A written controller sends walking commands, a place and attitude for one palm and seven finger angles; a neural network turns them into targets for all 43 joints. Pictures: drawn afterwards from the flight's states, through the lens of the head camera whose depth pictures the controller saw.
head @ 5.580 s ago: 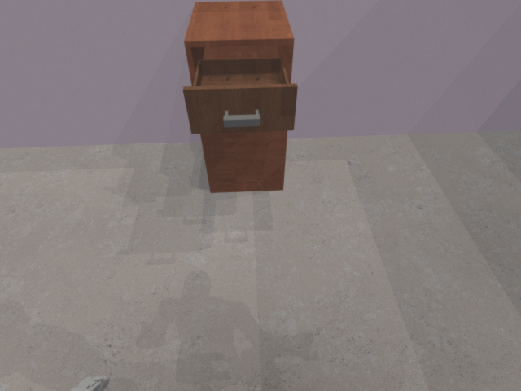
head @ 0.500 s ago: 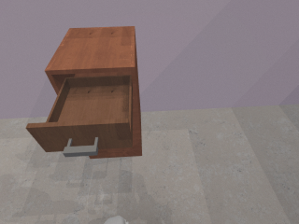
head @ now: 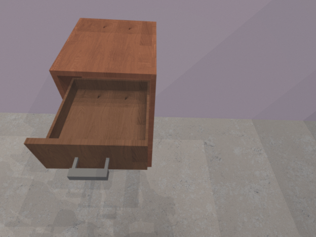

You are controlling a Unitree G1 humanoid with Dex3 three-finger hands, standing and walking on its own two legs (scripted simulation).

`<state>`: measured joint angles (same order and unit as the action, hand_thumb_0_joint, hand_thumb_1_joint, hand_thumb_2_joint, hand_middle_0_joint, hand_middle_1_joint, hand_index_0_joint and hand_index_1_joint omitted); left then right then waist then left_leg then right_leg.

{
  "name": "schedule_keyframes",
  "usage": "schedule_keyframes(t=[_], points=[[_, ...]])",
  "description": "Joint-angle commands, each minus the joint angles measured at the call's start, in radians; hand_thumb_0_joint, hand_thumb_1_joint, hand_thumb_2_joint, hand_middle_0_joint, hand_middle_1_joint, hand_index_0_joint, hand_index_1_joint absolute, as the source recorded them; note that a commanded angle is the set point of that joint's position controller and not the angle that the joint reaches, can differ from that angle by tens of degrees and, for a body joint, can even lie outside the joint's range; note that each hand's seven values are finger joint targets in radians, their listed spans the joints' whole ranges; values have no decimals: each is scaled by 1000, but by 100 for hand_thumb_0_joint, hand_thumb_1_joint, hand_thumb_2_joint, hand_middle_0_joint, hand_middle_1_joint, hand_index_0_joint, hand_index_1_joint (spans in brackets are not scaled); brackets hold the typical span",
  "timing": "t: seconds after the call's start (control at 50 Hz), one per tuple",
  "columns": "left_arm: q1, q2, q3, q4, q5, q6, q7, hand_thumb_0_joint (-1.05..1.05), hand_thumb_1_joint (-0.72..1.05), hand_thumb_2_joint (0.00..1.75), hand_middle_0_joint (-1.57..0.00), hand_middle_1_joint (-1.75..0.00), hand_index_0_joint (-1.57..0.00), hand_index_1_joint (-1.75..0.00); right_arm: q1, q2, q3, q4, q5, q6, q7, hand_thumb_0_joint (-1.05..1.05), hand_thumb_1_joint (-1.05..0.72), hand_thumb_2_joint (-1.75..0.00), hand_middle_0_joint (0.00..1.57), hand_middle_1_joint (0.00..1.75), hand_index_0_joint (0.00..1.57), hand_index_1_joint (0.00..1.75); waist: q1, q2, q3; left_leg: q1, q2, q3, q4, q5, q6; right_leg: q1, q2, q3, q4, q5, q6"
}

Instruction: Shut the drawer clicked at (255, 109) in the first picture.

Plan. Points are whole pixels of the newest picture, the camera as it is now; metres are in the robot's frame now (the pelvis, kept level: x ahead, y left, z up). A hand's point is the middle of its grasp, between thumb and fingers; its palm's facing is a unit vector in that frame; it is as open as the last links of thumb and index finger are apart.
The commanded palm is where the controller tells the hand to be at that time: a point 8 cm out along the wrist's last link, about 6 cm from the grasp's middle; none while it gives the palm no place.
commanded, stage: come to a stop and stand still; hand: left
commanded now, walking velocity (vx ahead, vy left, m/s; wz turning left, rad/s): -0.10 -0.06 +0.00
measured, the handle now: (90, 167) +0.31 +0.24 -0.08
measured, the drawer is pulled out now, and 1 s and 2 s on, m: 0.30 0.30 0.30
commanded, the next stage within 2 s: look again from close up in 1.46 s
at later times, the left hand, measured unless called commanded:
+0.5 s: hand out of the picture +0.02 +0.13 -0.17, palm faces +0.08 -0.96 -0.27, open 7.4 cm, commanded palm none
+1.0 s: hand out of the picture -0.05 +0.05 -0.16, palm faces +0.06 -0.98 -0.19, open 7.4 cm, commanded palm none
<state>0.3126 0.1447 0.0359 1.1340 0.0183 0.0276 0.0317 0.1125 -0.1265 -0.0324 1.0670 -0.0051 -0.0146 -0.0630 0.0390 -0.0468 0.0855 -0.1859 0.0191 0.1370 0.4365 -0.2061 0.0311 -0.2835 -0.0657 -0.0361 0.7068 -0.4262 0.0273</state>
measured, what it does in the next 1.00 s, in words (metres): steps to the right: right foot, then left foot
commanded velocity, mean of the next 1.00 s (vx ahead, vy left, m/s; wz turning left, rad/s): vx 0.05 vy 0.07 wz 0.00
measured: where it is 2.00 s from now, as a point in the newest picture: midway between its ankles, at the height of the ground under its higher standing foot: outside the picture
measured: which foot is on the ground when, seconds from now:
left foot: down 0.00-0.16, up 0.18-0.46, down 0.48-0.72, up 0.74-1.00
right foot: up 0.00-0.14, down 0.16-1.00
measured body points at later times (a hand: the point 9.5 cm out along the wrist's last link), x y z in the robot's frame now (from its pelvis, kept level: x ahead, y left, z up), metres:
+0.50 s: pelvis -0.05 -0.07 -0.01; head -0.07 -0.08 +0.44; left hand +0.01 +0.18 -0.15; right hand -0.03 -0.30 -0.17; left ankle -0.05 +0.04 -0.74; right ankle +0.00 -0.15 -0.74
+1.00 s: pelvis -0.03 -0.11 +0.01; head -0.02 -0.14 +0.45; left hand -0.05 +0.10 -0.14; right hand -0.01 -0.33 -0.17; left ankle -0.03 +0.05 -0.71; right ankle -0.03 -0.15 -0.74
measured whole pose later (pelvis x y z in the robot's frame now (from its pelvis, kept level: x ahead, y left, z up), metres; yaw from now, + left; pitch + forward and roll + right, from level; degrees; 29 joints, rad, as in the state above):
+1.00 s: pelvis -0.03 -0.11 +0.01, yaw +0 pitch +0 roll +3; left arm 0.35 0.09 0.00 1.09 0.02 -0.04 0.01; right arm 0.28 -0.16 -0.02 1.07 -0.01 0.01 -0.02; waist 0.02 0.02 0.02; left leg -0.30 0.03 0.03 0.64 -0.35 0.00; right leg -0.19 0.05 -0.08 0.39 -0.22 -0.12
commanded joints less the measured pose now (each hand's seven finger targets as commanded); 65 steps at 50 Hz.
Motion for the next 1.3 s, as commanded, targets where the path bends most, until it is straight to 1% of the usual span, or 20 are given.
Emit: schedule_keyframes(t=[0.0, 0.1, 0.12, 0.14, 0.18, 0.22, 0.3, 0.44, 0.48, 0.52, 0.56, 0.64, 0.66, 0.7, 0.72, 0.84, 1.0, 1.1, 1.14, 1.28], points=[[79, 67, 25, -56, 5, 18, 4, 0, 90, 90, -20, -30, -20, -30, 71, -188, -46, -36, -10, 17, -2, 0, -90, -90, 20, 30, 20, 30, -25, 179, -87, 41, 315, -188, -95, 626, 150, -42, -5, 17, 122, -28, -5], [110, 61, 21, -66, 4, -3, 4, 0, 90, 90, -20, -30, -20, -30, 35, -173, -44, -46, -12, 27, 24, 0, -90, -90, 20, 30, 20, 30, 11, 165, -97, -72, 218, -144, -49, 203, 73, 107, 13, -18, -155, 176, -5], [161, 120, 4, -58, 8, -29, 33, 0, 90, 90, -20, -30, -20, -30, -24, -226, -51, -102, 15, 2, 29, 0, -90, -90, 20, 30, 20, 30, 46, -5, -109, -9, 193, -99, 208, 253, 0, 27, -77, 116, -394, 414, -11], [30, 197, 16, -144, 17, -49, 29, 0, 90, 90, -20, -30, -20, -30, 72, -114, -34, -141, 3, 13, 59, 0, -90, -90, 20, 30, 20, 30, -41, -176, -96, -172, 39, -43, 284, -183, -41, 51, -197, 253, -373, 457, -79], [8, 224, 3, -162, 17, -72, 23, 0, 90, 90, -20, -30, -20, -30, 88, -88, -21, -143, -5, 19, 73, 0, -90, -90, 20, 30, 20, 30, -43, 44, -125, -151, 10, -86, 337, -259, -42, 47, -216, 236, -360, 430, -176], [-6, 211, 21, -180, 12, -79, 23, 0, 90, 90, -20, -30, -20, -30, 105, -102, -15, -146, -3, 34, 76, 0, -90, -90, 20, 30, 20, 30, -37, -154, -124, -224, 11, -96, 400, -238, -29, 119, -206, 246, -330, 546, -185], [-66, 234, 34, -220, 16, -57, 20, 0, 90, 90, -20, -30, -20, -30, 129, -135, -20, -165, -8, 49, 78, 0, -90, -90, 20, 30, 20, 30, -38, -88, 1, -212, 31, -113, 369, -244, -34, -28, -254, 263, -425, 152, -218], [-128, 219, 44, -245, 10, -18, 7, 0, 90, 90, -20, -30, -20, -30, 398, -120, -8, -85, -27, 35, 76, 0, -90, -90, 20, 30, 20, 30, -106, 20, 0, 138, -19, -46, 6, -195, -3, -306, -106, 144, -319, -284, -124], [-116, 108, 15, -267, 4, -14, -3, 0, 90, 90, -20, -30, -20, -30, 431, -189, -14, -90, -42, 24, 60, 0, -90, -90, 20, 30, 20, 30, -103, 365, 39, 41, 219, -399, -265, -427, 122, -353, 106, -85, 106, -174, -50], [-132, 120, 13, -259, 11, -25, -9, 0, 90, 90, -20, -30, -20, -30, 323, -173, -4, -113, -32, 15, 57, 0, -90, -90, 20, 30, 20, 30, -61, 267, 49, -97, 267, -468, -299, -438, 203, -309, 49, 9, 319, -86, -81], [-68, 100, 15, -237, 7, -26, -23, 0, 90, 90, -20, -30, -20, -30, 194, -184, -4, -148, -29, 4, 60, 0, -90, -90, 20, 30, 20, 30, 2, 152, 24, -228, 241, -354, -272, -364, 175, -153, 31, 10, 325, -29, -73], [13, 54, -6, -190, 2, -42, -24, 0, 90, 90, -20, -30, -20, -30, 233, -178, 2, -110, -27, 3, 52, 0, -90, -90, 20, 30, 20, 30, 9, 72, 1, -251, 181, -222, -159, -300, 122, 86, 57, -43, -60, 42, -54], [54, 65, -6, -173, 3, -50, -18, 0, 90, 90, -20, -30, -20, -30, 252, -161, 7, -96, -22, 4, 50, 0, -90, -90, 20, 30, 20, 30, 17, 24, -8, -273, 149, -194, -72, -304, 94, 163, 43, 2, -202, 54, -54], [109, 173, 10, -152, 4, -64, -2, 0, 90, 90, -20, -30, -20, -30, 263, -97, 15, -111, -10, 6, 53, 0, -90, -90, 20, 30, 20, 30, 7, -230, 11, -403, -5, -61, 253, -295, -3, 177, -271, 476, -495, -29, -175], [99, 188, 10, -156, -1, -63, -3, 0, 90, 90, -20, -30, -20, -30, 243, -115, 8, -114, -19, 12, 53, 0, -90, -90, 20, 30, 20, 30, 3, -114, 0, -333, 12, -115, 363, -324, -12, 79, -324, 502, -543, -13, -235], [-3, 98, -7, -139, -1, -84, -1, 0, 90, 90, -20, -30, -20, -30, 304, -70, 15, -26, -10, 19, 56, 0, -90, -90, 20, 30, 20, 30, -68, -62, -16, -222, 24, -118, 371, -144, -29, 48, -147, 230, -510, 299, -192], [64, 106, -8, -62, -3, -80, -5, 0, 90, 90, -20, -30, -20, -30, 261, -41, 25, -3, -1, -5, 35, 0, -90, -90, 20, 30, 20, 30, -49, -26, -89, -10, 0, -99, 3, -29, -35, 137, -101, 172, -402, 505, -156], [84, 51, -21, -43, 0, -71, 4, 0, 90, 90, -20, -30, -20, -30, 259, -95, 24, 10, -6, -9, 16, 0, -90, -90, 20, 30, 20, 30, -39, 20, -21, 14, 109, -153, -9, 112, 6, 79, -36, 138, -395, 414, -65], [70, 79, -17, -27, -8, -68, 0, 0, 90, 90, -20, -30, -20, -30, 239, -66, 35, 24, -6, -9, 13, 0, -90, -90, 20, 30, 20, 30, -36, 125, -9, -3, 90, -149, -32, 107, -7, 114, -50, 135, -388, 469, -67], [73, 81, -22, -19, -9, -65, 0, 0, 90, 90, -20, -30, -20, -30, 248, -74, 42, 30, -7, -3, 12, 0, -90, -90, 20, 30, 20, 30, -37, 45, 9, -22, 77, -145, -57, 41, -12, 142, -51, 143, -414, 421, -66]])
